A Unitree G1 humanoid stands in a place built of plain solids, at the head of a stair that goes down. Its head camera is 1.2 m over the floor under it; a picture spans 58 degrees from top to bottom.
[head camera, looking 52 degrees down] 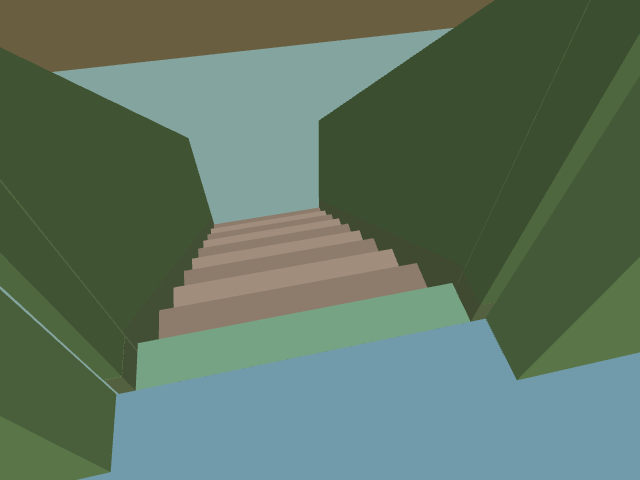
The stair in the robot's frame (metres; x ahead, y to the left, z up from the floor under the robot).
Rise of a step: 0.20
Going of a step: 0.23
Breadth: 1.00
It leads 12 degrees to the left of straight ahead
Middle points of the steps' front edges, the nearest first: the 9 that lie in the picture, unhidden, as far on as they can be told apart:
0.66 0.05 0.00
0.88 0.10 -0.20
1.10 0.15 -0.41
1.33 0.20 -0.61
1.55 0.25 -0.82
1.77 0.30 -1.02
2.00 0.35 -1.23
2.22 0.39 -1.43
2.44 0.44 -1.64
